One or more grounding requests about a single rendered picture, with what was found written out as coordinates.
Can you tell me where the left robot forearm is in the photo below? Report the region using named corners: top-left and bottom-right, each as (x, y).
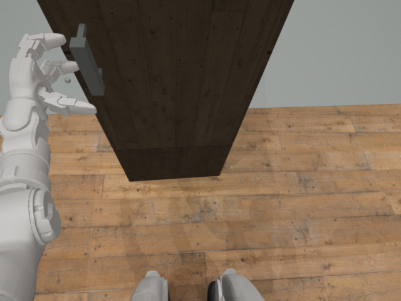
top-left (0, 98), bottom-right (51, 195)

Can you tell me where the left robot hand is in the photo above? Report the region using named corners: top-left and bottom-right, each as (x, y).
top-left (8, 33), bottom-right (97, 117)

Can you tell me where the robot left upper arm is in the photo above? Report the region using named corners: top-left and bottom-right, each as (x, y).
top-left (0, 188), bottom-right (61, 301)

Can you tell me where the handle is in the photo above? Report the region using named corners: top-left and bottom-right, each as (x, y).
top-left (69, 23), bottom-right (105, 96)

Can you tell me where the cupboard door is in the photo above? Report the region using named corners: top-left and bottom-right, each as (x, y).
top-left (45, 0), bottom-right (288, 150)

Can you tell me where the left robot thigh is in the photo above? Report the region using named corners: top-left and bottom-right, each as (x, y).
top-left (130, 276), bottom-right (168, 301)

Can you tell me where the right robot shin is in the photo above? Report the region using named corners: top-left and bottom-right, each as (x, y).
top-left (214, 268), bottom-right (236, 301)

